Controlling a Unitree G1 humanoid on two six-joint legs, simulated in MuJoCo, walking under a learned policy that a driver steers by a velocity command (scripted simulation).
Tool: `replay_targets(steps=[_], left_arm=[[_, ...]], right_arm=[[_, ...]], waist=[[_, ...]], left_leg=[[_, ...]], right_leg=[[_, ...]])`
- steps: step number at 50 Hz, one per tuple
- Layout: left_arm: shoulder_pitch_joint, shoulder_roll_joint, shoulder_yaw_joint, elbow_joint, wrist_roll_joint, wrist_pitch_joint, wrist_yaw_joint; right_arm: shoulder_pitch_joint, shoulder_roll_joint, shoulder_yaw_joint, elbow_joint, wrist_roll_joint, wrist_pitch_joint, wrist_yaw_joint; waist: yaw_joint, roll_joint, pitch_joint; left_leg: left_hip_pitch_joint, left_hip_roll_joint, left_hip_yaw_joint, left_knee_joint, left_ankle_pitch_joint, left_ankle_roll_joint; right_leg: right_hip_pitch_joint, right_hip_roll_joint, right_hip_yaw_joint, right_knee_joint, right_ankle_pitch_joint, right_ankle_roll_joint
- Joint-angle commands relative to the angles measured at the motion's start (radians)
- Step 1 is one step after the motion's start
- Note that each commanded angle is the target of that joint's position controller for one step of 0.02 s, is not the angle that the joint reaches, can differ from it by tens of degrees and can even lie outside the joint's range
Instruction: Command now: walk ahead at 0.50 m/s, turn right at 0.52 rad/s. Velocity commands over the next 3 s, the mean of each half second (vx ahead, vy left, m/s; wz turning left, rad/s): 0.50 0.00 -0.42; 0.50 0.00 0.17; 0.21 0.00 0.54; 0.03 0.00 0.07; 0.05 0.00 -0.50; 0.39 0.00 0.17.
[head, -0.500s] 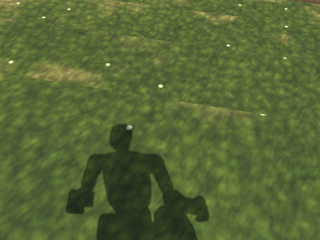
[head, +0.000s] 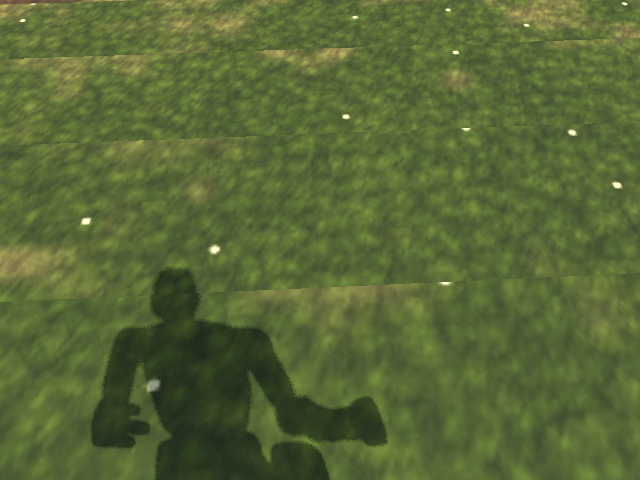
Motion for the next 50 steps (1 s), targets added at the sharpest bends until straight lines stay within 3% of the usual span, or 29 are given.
replay_targets(steps=[1, 3, 7, 12, 13, 14, 15, 16, 17, 18, 19, 20, 22, 23, 25, 27, 29, 33, 36, 38, 39, 40, 41, 42, 43, 44, 45, 46, 50], left_arm=[[-0.002, 0.115, 0.028, -0.081, 0.004, -0.01, 0.015], [0.006, 0.143, 0.035, -0.079, 0.0, -0.01, 0.026], [0.059, 0.164, 0.043, -0.058, -0.011, 0.005, 0.042], [0.123, 0.147, 0.04, -0.032, -0.017, 0.023, 0.047], [0.137, 0.114, 0.004, 0.016, 0.154, -0.026, -0.039], [0.081, 0.113, 0.017, 0.005, 0.125, -0.051, -0.068], [0.068, 0.122, 0.014, 0.007, 0.093, -0.068, -0.081], [0.129, 0.066, -0.002, 0.02, 0.09, -0.084, -0.086], [0.329, -0.033, -0.035, 0.038, 0.117, -0.099, -0.081], [0.198, 0.029, -0.024, 0.017, 0.097, -0.091, -0.089], [0.063, 0.068, -0.01, -0.004, 0.093, -0.082, -0.066], [0.048, 0.069, -0.013, 0.003, 0.087, -0.076, -0.034], [0.037, 0.032, -0.036, 0.006, 0.12, -0.061, -0.012], [0.01, 0.015, -0.041, -0.006, 0.125, -0.053, -0.012], [-0.032, 0.007, -0.044, -0.014, 0.106, -0.044, -0.017], [-0.061, -0.013, -0.057, -0.017, 0.099, -0.038, -0.031], [-0.106, -0.038, -0.07, -0.029, 0.089, -0.025, -0.043], [-0.211, 0.011, -0.061, -0.071, 0.085, -0.014, -0.039], [-0.294, 0.028, -0.056, -0.093, 0.082, -0.017, -0.021], [-0.288, 0.044, -0.048, -0.095, 0.066, -0.027, -0.012], [-0.218, 0.082, -0.032, -0.076, 0.051, -0.037, -0.008], [-0.04, 0.146, -0.01, -0.035, 0.045, -0.047, -0.002], [0.213, 0.179, -0.008, 0.02, 0.044, -0.04, 0.003], [0.335, 0.113, -0.013, 0.065, 0.07, -0.036, 0.018], [0.262, 0.109, -0.006, 0.083, 0.067, -0.047, 0.026], [0.164, 0.055, -0.021, 0.074, 0.056, -0.048, 0.036], [0.113, 0.001, -0.04, 0.071, 0.048, -0.045, 0.043], [0.065, -0.036, -0.051, 0.06, 0.054, -0.048, 0.048], [0.031, -0.018, -0.037, 0.064, 0.079, -0.067, 0.055]], right_arm=[[-0.009, -0.118, -0.035, -0.096, -0.014, -0.009, -0.004], [-0.041, -0.091, -0.026, -0.109, -0.018, 0.006, -0.01], [-0.19, -0.052, -0.008, -0.141, -0.013, 0.002, -0.005], [-0.236, -0.103, -0.03, -0.161, 0.007, -0.014, 0.012], [-0.149, -0.008, 0.035, -0.124, -0.092, 0.017, 0.024], [-0.119, -0.069, 0.017, -0.125, -0.079, 0.033, 0.023], [-0.066, -0.14, -0.002, -0.106, -0.056, 0.033, 0.017], [0.083, -0.194, -0.02, -0.067, -0.045, 0.015, 0.012], [0.24, -0.24, -0.023, -0.04, -0.041, 0.006, 0.018], [0.322, -0.175, -0.002, -0.013, -0.057, 0.01, 0.016], [0.274, -0.138, 0.002, -0.003, -0.048, 0.001, 0.011], [0.18, -0.099, 0.015, -0.016, -0.037, 0.0, 0.008], [0.101, 0.01, 0.051, -0.013, -0.037, -0.002, -0.007], [0.073, 0.018, 0.052, -0.019, -0.039, -0.006, -0.016], [0.067, -0.025, 0.031, -0.016, -0.046, -0.019, -0.02], [0.101, -0.071, 0.012, 0.0, -0.064, -0.024, 0.0], [0.138, -0.081, 0.005, 0.026, -0.064, -0.022, 0.026], [0.215, -0.086, -0.001, 0.081, -0.06, -0.022, 0.066], [0.255, -0.103, -0.009, 0.113, -0.056, -0.013, 0.073], [0.245, -0.123, -0.016, 0.127, -0.056, -0.006, 0.07], [0.229, -0.134, -0.021, 0.127, -0.061, -0.008, 0.07], [0.198, -0.092, -0.009, 0.109, -0.065, -0.017, 0.071], [0.361, 0.051, 0.038, 0.086, -0.091, -0.032, 0.071], [0.241, 0.001, 0.022, 0.099, -0.068, -0.034, 0.085], [0.118, -0.022, 0.006, 0.086, -0.053, -0.027, 0.076], [0.097, -0.032, 0.0, 0.092, -0.055, -0.024, 0.054], [0.127, -0.019, 0.004, 0.099, -0.077, -0.018, 0.044], [0.106, 0.013, 0.017, 0.096, -0.091, -0.012, 0.048], [0.022, 0.051, 0.027, 0.078, -0.071, 0.006, 0.075]], waist=[[-0.029, -0.03, -0.082], [-0.028, -0.037, -0.055], [0.038, -0.077, -0.049], [0.048, -0.108, -0.066], [-0.002, -0.149, -0.024], [-0.048, -0.105, -0.008], [-0.085, -0.059, -0.059], [-0.11, 0.06, -0.215], [-0.077, 0.287, -0.46], [-0.165, 0.248, -0.352], [-0.162, 0.119, -0.123], [-0.117, 0.089, -0.05], [-0.056, 0.077, -0.076], [-0.041, 0.066, -0.092], [-0.043, 0.053, -0.073], [-0.058, 0.026, -0.054], [-0.071, 0.024, -0.025], [-0.085, 0.056, 0.003], [-0.099, 0.057, 0.006], [-0.059, 0.055, -0.011], [-0.017, 0.055, -0.062], [0.061, -0.015, -0.207], [0.079, -0.261, -0.526], [0.157, -0.157, -0.406], [0.137, -0.12, -0.138], [0.085, -0.12, -0.059], [0.029, -0.108, -0.095], [0.004, -0.09, -0.074], [-0.025, -0.068, -0.046]], left_leg=[[-0.197, 0.071, -0.038, -0.1, 0.047, -0.034], [-0.178, 0.063, -0.008, -0.223, 0.113, -0.068], [-0.059, -0.003, 0.015, -0.541, 0.427, -0.086], [-0.019, -0.028, -0.031, -0.69, 0.403, -0.051], [-0.018, 0.024, -0.043, -0.609, 0.452, -0.032], [0.036, 0.028, -0.02, -0.635, 0.39, -0.002], [0.194, 0.005, 0.029, -0.647, 0.399, 0.029], [0.51, 0.063, -0.063, -0.602, 0.45, 0.15], [0.916, 0.271, -0.403, -0.66, 0.482, 0.404], [0.927, 0.328, -0.68, -0.851, 0.064, 0.391], [0.736, 0.31, -0.628, -0.908, -0.194, 0.293], [0.549, 0.293, -0.541, -0.943, -0.197, 0.269], [0.376, 0.262, -0.4, -1.003, 0.058, 0.263], [0.349, 0.24, -0.341, -1.03, 0.12, 0.256], [0.313, 0.197, -0.217, -1.059, 0.213, 0.256], [0.288, 0.178, -0.126, -1.068, 0.349, 0.271], [0.22, 0.163, -0.065, -1.072, 0.397, 0.268], [0.279, 0.187, -0.098, -1.007, 0.451, 0.272], [0.402, 0.208, -0.137, -0.956, 0.495, 0.251], [0.378, 0.192, -0.129, -0.893, 0.636, 0.218], [0.295, 0.148, -0.096, -0.811, 0.748, 0.175], [0.16, 0.054, -0.03, -0.585, 0.695, 0.101], [-0.172, -0.105, 0.01, -0.246, 0.137, 0.014], [-0.345, -0.082, -0.042, -0.065, -0.154, 0.036], [-0.409, -0.009, -0.064, 0.031, -0.066, 0.071], [-0.392, 0.035, -0.027, 0.034, -0.009, 0.082], [-0.312, 0.068, -0.045, -0.015, 0.046, 0.094], [-0.26, 0.088, -0.046, -0.035, 0.078, 0.09], [-0.249, 0.103, -0.006, -0.199, 0.18, 0.052]], right_leg=[[0.19, -0.278, 0.364, -0.237, 0.239, -0.219], [0.098, -0.248, 0.295, -0.25, 0.29, -0.207], [0.024, -0.168, 0.22, -0.218, 0.198, -0.13], [0.169, -0.227, 0.359, -0.101, 0.074, -0.094], [0.163, -0.283, 0.383, -0.115, 0.14, -0.103], [0.152, -0.287, 0.385, -0.069, 0.237, -0.08], [0.114, -0.226, 0.352, 0.017, 0.331, -0.038], [0.005, -0.1, 0.286, 0.253, 0.315, 0.032], [-0.233, 0.066, 0.208, 0.526, -0.214, 0.096], [-0.522, 0.067, 0.166, 0.796, -0.445, 0.108], [-0.649, -0.01, 0.161, 0.886, -0.339, 0.086], [-0.614, -0.077, 0.15, 0.876, -0.224, 0.074], [-0.441, -0.169, 0.15, 0.74, -0.103, 0.063], [-0.394, -0.181, 0.126, 0.689, -0.126, 0.072], [-0.372, -0.193, 0.08, 0.568, -0.114, 0.1], [-0.347, -0.201, 0.026, 0.411, 0.011, 0.118], [-0.261, -0.195, -0.012, 0.273, 0.109, 0.112], [-0.24, -0.166, -0.001, 0.153, 0.187, 0.07], [-0.23, -0.15, -0.011, 0.07, 0.129, 0.049], [-0.061, -0.124, -0.053, 0.007, 0.159, 0.017], [0.136, -0.118, -0.055, 0.037, 0.193, -0.019], [0.428, -0.196, 0.011, 0.096, 0.32, -0.114], [0.963, -0.511, 0.465, 0.006, 0.333, -0.379], [0.877, -0.552, 0.617, -0.15, 0.031, -0.297], [0.608, -0.496, 0.471, -0.213, -0.224, -0.177], [0.443, -0.467, 0.363, -0.253, -0.239, -0.141], [0.371, -0.444, 0.287, -0.276, -0.126, -0.131], [0.297, -0.43, 0.216, -0.3, -0.017, -0.126], [0.241, -0.4, 0.009, -0.381, 0.187, -0.126]])
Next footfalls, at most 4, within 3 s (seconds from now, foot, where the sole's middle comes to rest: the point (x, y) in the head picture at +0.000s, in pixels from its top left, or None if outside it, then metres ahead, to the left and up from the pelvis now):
0.30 left None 0.36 0.14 -0.77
0.78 right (415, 420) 0.58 -0.16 -0.77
1.22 left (307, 322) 0.82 0.08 -0.77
1.66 right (397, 327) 0.81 -0.13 -0.77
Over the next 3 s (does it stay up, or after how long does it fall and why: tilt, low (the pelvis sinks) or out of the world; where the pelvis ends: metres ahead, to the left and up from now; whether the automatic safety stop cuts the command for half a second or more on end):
stays up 0.90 -0.13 -0.04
